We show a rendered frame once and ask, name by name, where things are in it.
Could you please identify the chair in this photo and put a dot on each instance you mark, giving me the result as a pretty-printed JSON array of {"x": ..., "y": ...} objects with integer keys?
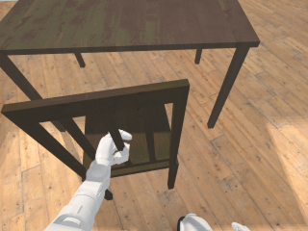
[{"x": 138, "y": 110}]

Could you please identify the robot right thigh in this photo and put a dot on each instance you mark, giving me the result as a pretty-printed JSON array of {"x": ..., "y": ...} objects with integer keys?
[{"x": 193, "y": 223}]

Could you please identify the right robot shin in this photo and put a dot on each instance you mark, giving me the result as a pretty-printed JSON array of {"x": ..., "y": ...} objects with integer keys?
[{"x": 191, "y": 215}]

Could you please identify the robot left hand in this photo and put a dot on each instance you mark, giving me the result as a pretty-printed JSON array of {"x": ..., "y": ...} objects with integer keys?
[{"x": 106, "y": 148}]

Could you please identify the robot left forearm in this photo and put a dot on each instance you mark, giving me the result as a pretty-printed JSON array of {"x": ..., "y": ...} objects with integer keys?
[{"x": 85, "y": 203}]

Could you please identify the table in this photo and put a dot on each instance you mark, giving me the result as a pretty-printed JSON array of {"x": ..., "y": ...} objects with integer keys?
[{"x": 40, "y": 27}]

